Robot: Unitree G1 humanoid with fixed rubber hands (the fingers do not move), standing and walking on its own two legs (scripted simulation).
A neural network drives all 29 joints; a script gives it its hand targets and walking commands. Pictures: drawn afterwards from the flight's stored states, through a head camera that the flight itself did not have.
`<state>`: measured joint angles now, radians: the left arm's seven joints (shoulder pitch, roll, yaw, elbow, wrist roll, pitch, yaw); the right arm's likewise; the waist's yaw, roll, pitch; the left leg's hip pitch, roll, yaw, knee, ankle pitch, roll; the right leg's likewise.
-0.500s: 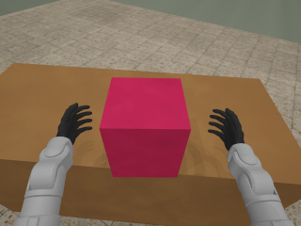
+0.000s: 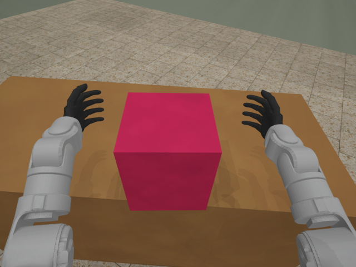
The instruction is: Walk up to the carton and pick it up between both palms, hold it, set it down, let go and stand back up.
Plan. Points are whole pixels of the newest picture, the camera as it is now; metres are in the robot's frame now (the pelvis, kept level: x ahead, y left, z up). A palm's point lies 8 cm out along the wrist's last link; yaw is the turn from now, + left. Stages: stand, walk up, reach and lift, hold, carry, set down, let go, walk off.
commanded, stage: reach and lift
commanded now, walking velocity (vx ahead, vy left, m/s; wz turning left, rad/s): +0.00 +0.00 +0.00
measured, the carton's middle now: (168, 153) +0.41 +0.06 +0.03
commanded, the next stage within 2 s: none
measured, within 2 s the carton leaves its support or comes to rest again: neither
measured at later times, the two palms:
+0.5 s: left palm (78, 102) +0.42 +0.25 +0.18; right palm (264, 105) +0.44 -0.16 +0.18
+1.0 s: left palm (90, 146) +0.39 +0.25 +0.07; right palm (243, 144) +0.41 -0.13 +0.08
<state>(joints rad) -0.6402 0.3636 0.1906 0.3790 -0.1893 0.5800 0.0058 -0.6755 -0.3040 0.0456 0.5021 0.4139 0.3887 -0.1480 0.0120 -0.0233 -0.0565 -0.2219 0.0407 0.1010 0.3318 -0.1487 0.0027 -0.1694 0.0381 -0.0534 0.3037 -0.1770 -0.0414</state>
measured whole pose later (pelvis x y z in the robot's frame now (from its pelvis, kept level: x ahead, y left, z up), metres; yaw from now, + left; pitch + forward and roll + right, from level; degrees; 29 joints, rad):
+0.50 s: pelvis +0.00 +0.00 +0.00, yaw +1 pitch +5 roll -1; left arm -0.94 0.39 0.07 0.84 -0.18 0.40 0.01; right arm -0.99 -0.33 0.08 0.99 0.43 0.29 -0.10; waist 0.01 -0.03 -0.09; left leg -0.28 0.04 0.07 0.35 -0.15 0.01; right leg -0.20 0.04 -0.08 0.28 -0.16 -0.03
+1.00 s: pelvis +0.00 +0.01 -0.01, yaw +2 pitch +10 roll -1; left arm -0.79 0.27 0.11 1.15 -0.11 -0.12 0.00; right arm -0.80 -0.16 0.02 1.13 0.27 -0.08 -0.13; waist 0.01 -0.03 -0.14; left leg -0.43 0.03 0.06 0.44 -0.17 0.01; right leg -0.35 0.03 -0.09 0.38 -0.20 -0.04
